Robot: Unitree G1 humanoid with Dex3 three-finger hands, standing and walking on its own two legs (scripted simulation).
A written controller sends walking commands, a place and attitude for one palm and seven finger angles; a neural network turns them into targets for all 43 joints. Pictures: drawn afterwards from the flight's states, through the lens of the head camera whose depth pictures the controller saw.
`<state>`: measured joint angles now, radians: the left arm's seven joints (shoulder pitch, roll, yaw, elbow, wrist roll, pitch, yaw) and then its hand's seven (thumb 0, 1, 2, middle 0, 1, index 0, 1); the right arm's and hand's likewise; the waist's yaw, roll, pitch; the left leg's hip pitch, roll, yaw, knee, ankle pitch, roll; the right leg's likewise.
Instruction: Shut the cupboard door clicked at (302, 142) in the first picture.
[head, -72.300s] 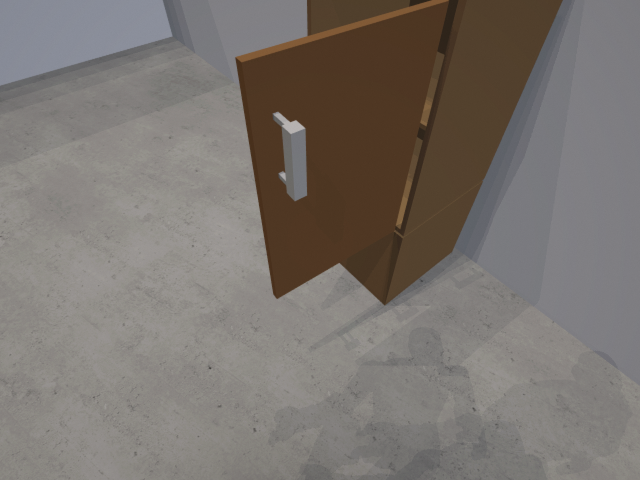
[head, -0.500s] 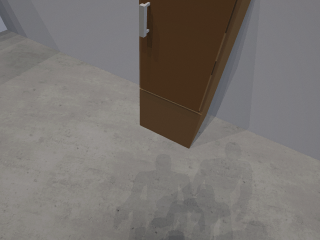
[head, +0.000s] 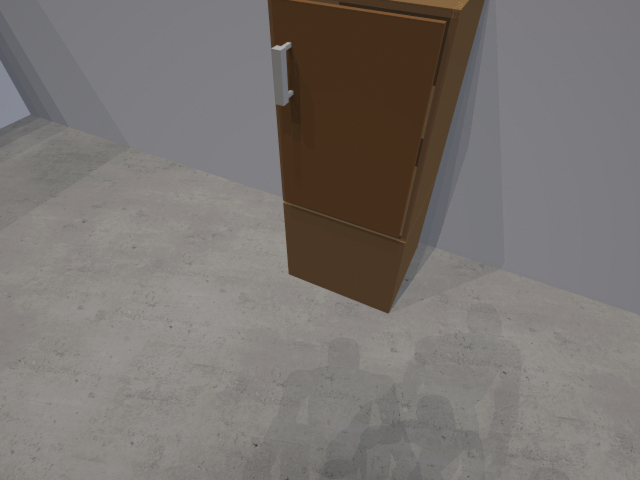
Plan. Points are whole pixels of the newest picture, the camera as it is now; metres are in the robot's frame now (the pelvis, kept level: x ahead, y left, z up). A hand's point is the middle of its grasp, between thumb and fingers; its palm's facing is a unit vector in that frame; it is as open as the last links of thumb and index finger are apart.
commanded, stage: let the arm hang, fingers relaxed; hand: left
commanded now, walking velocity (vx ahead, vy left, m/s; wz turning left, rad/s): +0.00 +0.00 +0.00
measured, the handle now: (284, 73) +0.98 +0.14 +0.09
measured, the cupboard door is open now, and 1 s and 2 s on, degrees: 0 0 0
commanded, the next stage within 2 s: look to check the result in 0.20 s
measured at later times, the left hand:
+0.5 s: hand out of the picture -0.01 +0.17 -0.17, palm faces +0.02 -0.98 -0.21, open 7.4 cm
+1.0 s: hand out of the picture +0.04 +0.18 -0.17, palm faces +0.01 -0.97 -0.23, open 7.4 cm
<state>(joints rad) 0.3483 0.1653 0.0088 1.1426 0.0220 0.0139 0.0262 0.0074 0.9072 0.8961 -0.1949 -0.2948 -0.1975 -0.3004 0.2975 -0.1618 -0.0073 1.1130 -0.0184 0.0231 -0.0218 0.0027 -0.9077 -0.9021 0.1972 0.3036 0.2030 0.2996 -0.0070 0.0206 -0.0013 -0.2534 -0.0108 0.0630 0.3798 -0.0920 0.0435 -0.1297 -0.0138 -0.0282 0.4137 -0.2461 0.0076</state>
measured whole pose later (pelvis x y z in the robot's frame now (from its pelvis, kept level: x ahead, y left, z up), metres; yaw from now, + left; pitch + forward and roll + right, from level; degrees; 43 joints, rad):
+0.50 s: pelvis +0.01 -0.01 +0.00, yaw +0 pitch -2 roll +0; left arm 0.31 0.16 0.01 1.16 0.02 0.00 0.03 0.01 0.91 0.90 -0.20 -0.29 -0.20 -0.30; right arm 0.28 -0.16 -0.01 1.13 -0.02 0.01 -0.03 0.00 -0.91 -0.90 0.20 0.30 0.20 0.30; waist -0.01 0.01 0.03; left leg -0.24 0.00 0.06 0.37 -0.10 0.03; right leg -0.11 0.00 -0.03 0.39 -0.25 0.00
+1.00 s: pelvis +0.03 -0.02 +0.00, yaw +0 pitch -2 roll +0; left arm 0.24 0.20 0.01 1.15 0.02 0.00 0.02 0.01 0.91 0.90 -0.20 -0.30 -0.20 -0.30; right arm 0.21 -0.22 0.00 1.13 -0.01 0.00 -0.02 0.00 -0.91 -0.90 0.20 0.30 0.20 0.30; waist -0.01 0.01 0.04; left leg -0.20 0.01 0.05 0.36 -0.12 0.02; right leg -0.05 0.01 -0.03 0.34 -0.25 -0.01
